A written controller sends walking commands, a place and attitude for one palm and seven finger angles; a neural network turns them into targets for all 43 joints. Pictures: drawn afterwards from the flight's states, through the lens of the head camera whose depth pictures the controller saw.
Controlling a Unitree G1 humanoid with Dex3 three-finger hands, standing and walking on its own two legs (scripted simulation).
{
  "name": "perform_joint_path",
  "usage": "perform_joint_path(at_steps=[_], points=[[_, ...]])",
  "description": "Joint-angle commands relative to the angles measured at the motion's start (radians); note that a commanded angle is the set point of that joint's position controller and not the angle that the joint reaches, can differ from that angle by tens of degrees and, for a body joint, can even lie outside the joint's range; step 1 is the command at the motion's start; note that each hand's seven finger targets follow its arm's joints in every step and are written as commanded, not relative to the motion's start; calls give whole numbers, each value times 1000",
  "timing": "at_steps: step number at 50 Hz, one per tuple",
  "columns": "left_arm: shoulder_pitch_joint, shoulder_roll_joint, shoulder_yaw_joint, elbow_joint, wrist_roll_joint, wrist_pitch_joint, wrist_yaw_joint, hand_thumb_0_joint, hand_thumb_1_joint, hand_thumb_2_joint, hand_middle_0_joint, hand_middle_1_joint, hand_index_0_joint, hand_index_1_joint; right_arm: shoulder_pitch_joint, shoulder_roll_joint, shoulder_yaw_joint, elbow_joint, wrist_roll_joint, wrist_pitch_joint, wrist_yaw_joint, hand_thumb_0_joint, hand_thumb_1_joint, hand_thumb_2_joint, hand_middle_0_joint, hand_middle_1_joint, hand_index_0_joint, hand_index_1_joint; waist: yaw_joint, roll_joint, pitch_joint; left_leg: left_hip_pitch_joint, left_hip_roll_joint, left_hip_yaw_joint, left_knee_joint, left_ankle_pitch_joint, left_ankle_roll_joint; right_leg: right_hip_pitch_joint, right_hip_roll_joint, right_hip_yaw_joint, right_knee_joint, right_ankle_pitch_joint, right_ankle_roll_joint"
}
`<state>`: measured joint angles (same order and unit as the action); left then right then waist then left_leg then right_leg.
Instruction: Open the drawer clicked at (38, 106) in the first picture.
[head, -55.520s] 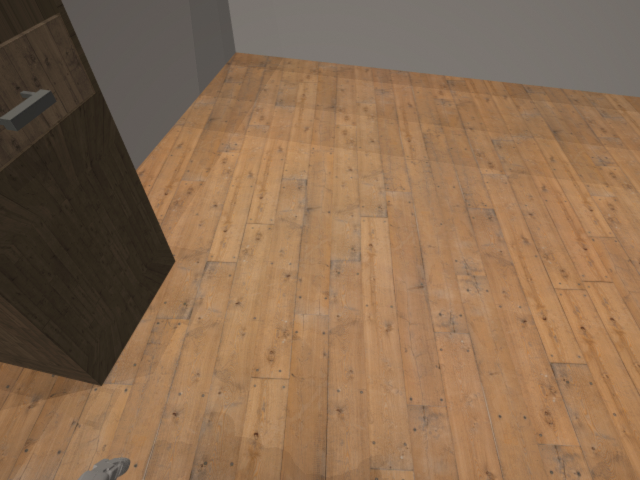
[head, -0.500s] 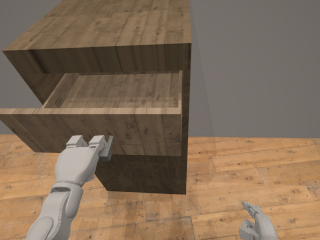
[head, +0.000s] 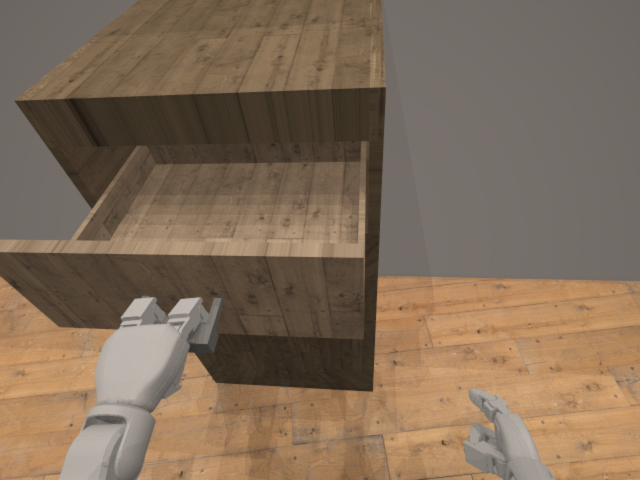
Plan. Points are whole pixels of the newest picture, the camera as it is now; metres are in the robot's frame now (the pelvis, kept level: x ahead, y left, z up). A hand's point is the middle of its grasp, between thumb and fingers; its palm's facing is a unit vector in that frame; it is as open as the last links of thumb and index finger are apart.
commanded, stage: pull the drawer open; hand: left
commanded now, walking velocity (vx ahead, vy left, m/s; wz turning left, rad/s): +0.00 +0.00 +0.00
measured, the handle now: (174, 321) +0.28 +0.22 +0.07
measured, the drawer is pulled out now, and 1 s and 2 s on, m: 0.21 0.30 0.29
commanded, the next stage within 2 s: open the thumb to release the handle in 1.12 s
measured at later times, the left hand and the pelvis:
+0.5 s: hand (154, 417) +0.17 +0.21 +0.05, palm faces +0.00 -0.12 -0.99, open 6.0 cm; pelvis +0.00 +0.00 -0.01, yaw -1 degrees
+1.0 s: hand (138, 461) +0.13 +0.21 +0.05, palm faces -0.01 -0.12 -0.99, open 6.0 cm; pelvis +0.00 +0.00 -0.01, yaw -2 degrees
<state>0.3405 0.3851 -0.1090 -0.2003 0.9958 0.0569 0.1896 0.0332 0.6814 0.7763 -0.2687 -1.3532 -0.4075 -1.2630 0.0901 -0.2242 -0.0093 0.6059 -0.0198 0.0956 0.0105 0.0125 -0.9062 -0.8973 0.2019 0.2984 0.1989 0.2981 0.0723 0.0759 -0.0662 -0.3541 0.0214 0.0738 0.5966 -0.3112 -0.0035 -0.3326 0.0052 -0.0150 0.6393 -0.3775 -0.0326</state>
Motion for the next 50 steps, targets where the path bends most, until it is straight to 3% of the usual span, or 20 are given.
perform_joint_path(at_steps=[1,5,7,9,10,12,14,15,19,20,24,28,29,31,34,37,38,44,46,50], points=[[-3,126,131,-300,-30,-28,77,0,900,900,-400,-1350,-400,-1350,-149,-91,-29,-169,-2,-51,-1,0,-900,-900,200,300,200,300,30,-74,-181,126,-36,-29,-17,325,26,36,3,19,-74,430,6],[51,118,126,-352,-26,-30,97,0,900,900,-400,-1350,-400,-1350,-133,-93,-34,-182,-4,-52,10,0,-900,-900,200,300,200,300,31,-56,-204,137,-29,-35,5,346,24,12,2,18,-55,416,5],[49,121,131,-338,-24,-33,104,0,900,900,-400,-1350,-400,-1350,-133,-93,-35,-177,-6,-50,9,0,-900,-900,200,300,200,300,23,-76,-170,125,-32,-36,11,311,25,-14,3,24,-60,400,6],[74,162,175,-339,-26,-30,115,0,900,900,-400,-1350,-400,-1350,-140,-100,-34,-182,-3,-51,5,0,-900,-900,200,300,200,300,30,-84,-171,117,-31,-38,15,283,21,-12,5,40,-64,386,2],[91,146,166,-355,-22,-32,120,0,900,900,-400,-1350,-400,-1350,-132,-93,-33,-186,-6,-51,6,0,-900,-900,200,300,200,300,35,-79,-195,116,-32,-35,20,292,22,-8,-1,37,-55,395,3],[126,126,142,-356,-27,-33,119,0,900,900,-400,-1350,-400,-1350,-132,-93,-32,-188,-4,-51,12,0,-900,-900,200,300,200,300,33,-71,-172,112,-31,-38,25,313,22,-18,1,31,-48,411,5],[178,157,179,-370,-33,-29,127,0,900,900,-400,-1350,-400,-1350,-141,-100,-31,-198,0,-51,12,0,-900,-900,200,300,200,300,44,-62,-192,111,-29,-38,32,328,19,-4,3,51,-46,442,2],[207,145,170,-379,-37,-26,128,0,900,900,-400,-1350,-400,-1350,-132,-96,-27,-201,-2,-50,15,0,-900,-900,200,300,200,300,44,-73,-199,100,-29,-35,36,326,20,3,-4,41,-38,450,7],[287,190,229,-372,-51,-25,141,0,900,900,-400,-1350,-400,-1350,-143,-105,-23,-211,3,-49,11,0,-900,-900,200,300,200,300,51,-91,-170,76,-30,-32,39,299,17,7,-2,66,-47,477,8],[301,171,214,-383,-50,-27,142,0,900,900,-400,-1350,-400,-1350,-137,-99,-19,-211,0,-48,13,0,-900,-900,200,300,200,300,50,-97,-173,70,-31,-31,40,300,19,8,-7,61,-40,485,10],[346,200,252,-402,-57,-28,157,0,900,900,-400,-1350,-400,-1350,-145,-110,-20,-221,1,-44,11,0,-900,-900,200,300,200,300,51,-70,-162,75,-28,-30,47,279,16,-8,-2,81,-52,461,8],[400,182,244,-408,-57,-39,170,0,900,900,-400,-1350,-400,-1350,-130,-107,-22,-224,-2,-42,17,0,-900,-900,200,300,200,300,52,-93,-153,65,-28,-32,56,282,19,-23,-5,74,-44,455,11],[424,197,264,-412,-62,-38,176,0,900,900,-400,-1350,-400,-1350,-137,-113,-21,-230,2,-41,18,0,-900,-900,200,300,200,300,54,-65,-157,70,-24,-34,56,279,15,-27,-1,84,-46,436,6],[417,167,227,-427,-55,-38,180,0,900,900,-400,-1350,-400,-1350,-130,-108,-23,-229,-3,-40,24,0,-900,-900,200,300,200,300,46,-66,-135,67,-25,-37,63,274,18,-57,-2,71,-41,401,7],[459,198,269,-427,-61,-40,195,0,900,900,-400,-1350,-400,-1350,-125,-114,-26,-235,-3,-42,23,0,-900,-900,200,300,200,300,50,-78,-142,70,-24,-39,74,250,14,-69,1,93,-50,369,4],[493,172,237,-454,-60,-49,204,0,900,900,-400,-1350,-400,-1350,-119,-115,-29,-242,-7,-44,33,0,-900,-900,200,300,200,300,51,-60,-148,66,-22,-41,84,266,16,-84,-4,87,-34,371,5],[509,175,240,-452,-61,-49,208,0,900,900,-400,-1350,-400,-1350,-116,-114,-30,-245,-8,-45,34,0,-900,-900,200,300,200,300,50,-85,-145,63,-21,-41,89,270,17,-86,-5,89,-33,385,7],[571,203,283,-458,-69,-46,235,0,900,900,-400,-1350,-400,-1350,-123,-122,-29,-254,-6,-43,35,0,-900,-900,200,300,200,300,56,-67,-144,51,-18,-47,99,251,12,-97,-3,111,-31,363,2],[574,173,249,-471,-64,-51,237,0,900,900,-400,-1350,-400,-1350,-113,-118,-31,-254,-11,-44,42,0,-900,-900,200,300,200,300,50,-74,-137,53,-19,-48,108,252,15,-120,-5,108,-23,348,3],[581,180,249,-489,-63,-44,248,0,900,900,-400,-1350,-400,-1350,-111,-121,-32,-260,-12,-43,49,0,-900,-900,200,300,200,300,45,-77,-136,52,-16,-52,114,232,13,-148,-6,118,-25,293,3]])
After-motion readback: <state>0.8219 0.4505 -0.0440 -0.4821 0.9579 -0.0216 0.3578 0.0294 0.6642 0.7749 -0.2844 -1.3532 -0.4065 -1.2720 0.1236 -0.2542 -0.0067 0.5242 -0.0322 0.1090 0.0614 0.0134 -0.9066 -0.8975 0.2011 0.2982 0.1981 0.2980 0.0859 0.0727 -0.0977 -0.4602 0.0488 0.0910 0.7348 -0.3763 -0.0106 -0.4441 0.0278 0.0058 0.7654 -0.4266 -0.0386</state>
